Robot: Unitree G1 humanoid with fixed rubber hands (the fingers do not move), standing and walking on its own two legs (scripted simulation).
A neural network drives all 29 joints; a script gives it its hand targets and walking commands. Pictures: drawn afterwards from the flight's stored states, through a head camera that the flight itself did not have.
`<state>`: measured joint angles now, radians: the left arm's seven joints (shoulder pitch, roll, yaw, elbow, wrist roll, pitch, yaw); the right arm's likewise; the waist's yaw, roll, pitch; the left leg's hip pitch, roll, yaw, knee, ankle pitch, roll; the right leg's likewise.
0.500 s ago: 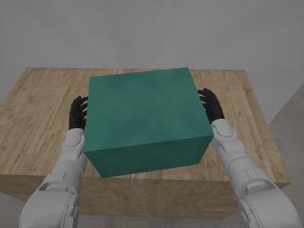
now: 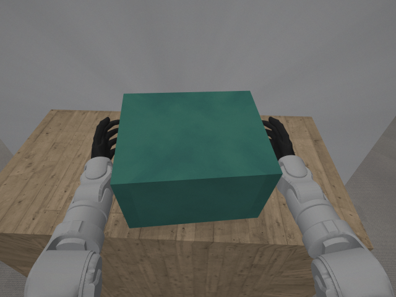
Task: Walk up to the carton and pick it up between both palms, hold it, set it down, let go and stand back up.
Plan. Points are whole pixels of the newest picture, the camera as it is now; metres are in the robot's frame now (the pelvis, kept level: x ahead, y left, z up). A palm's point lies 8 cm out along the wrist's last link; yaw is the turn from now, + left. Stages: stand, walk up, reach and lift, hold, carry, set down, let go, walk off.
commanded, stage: reach and lift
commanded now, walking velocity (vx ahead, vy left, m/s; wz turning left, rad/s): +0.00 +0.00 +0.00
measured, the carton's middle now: (191, 156) +0.41 +0.05 +0.08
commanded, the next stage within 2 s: hold in 1.76 s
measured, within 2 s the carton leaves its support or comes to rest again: neither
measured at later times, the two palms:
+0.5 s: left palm (92, 141) +0.37 +0.24 +0.16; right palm (286, 143) +0.39 -0.14 +0.15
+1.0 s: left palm (88, 139) +0.36 +0.23 +0.18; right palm (293, 137) +0.38 -0.14 +0.17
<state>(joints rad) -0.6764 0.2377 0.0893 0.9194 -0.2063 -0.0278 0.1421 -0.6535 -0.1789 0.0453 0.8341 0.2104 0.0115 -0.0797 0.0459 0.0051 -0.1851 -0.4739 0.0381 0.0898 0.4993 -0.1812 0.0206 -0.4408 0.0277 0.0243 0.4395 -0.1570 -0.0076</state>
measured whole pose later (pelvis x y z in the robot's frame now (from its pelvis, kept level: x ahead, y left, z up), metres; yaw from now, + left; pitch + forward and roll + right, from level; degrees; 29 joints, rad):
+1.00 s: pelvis +0.00 +0.01 +0.01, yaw +0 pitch +1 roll -2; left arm -0.67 0.21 0.11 0.60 -0.01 0.48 0.15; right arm -0.68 -0.18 -0.10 0.69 0.21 0.39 -0.02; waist 0.05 0.01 -0.18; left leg -0.31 0.04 0.09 0.46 -0.18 0.03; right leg -0.25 0.03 0.02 0.36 -0.13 -0.01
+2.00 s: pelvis -0.01 +0.01 +0.01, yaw +0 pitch -2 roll -2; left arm -0.70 0.21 0.13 0.48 0.03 0.65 0.12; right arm -0.71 -0.18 -0.14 0.60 0.20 0.51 -0.02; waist 0.04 0.01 -0.18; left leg -0.25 0.04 0.09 0.46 -0.18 0.03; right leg -0.18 0.03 0.02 0.32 -0.11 0.00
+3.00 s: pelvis -0.01 +0.01 +0.01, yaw +0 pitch -2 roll -2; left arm -0.71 0.21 0.13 0.44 0.05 0.69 0.10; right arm -0.72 -0.18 -0.16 0.58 0.20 0.52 -0.02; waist 0.03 0.01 -0.15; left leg -0.24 0.03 0.09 0.45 -0.17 0.04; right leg -0.17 0.03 0.02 0.31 -0.10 0.00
